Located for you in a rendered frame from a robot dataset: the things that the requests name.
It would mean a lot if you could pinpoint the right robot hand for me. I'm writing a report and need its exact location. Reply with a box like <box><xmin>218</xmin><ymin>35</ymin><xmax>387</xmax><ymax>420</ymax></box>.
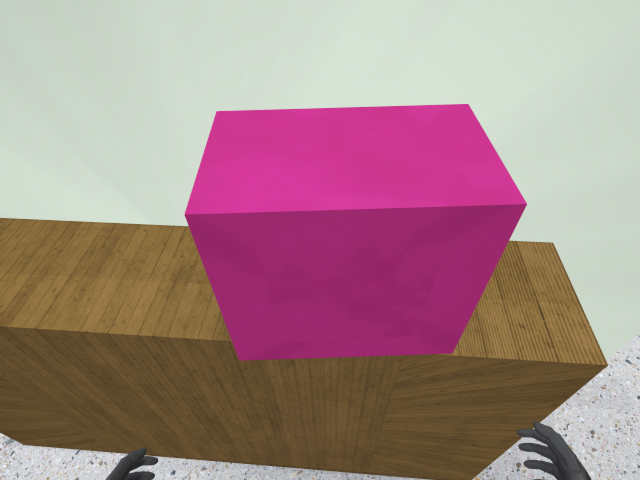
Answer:
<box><xmin>517</xmin><ymin>421</ymin><xmax>592</xmax><ymax>480</ymax></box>

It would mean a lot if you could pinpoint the pedestal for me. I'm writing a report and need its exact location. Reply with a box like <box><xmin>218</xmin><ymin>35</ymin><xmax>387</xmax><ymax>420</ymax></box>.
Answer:
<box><xmin>0</xmin><ymin>218</ymin><xmax>608</xmax><ymax>480</ymax></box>

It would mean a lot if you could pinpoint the carton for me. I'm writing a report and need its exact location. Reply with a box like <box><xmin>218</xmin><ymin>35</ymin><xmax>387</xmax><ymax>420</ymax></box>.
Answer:
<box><xmin>184</xmin><ymin>104</ymin><xmax>527</xmax><ymax>361</ymax></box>

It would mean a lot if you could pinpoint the left robot hand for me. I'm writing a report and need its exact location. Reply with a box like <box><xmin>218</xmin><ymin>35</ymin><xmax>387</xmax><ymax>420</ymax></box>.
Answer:
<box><xmin>106</xmin><ymin>447</ymin><xmax>158</xmax><ymax>480</ymax></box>

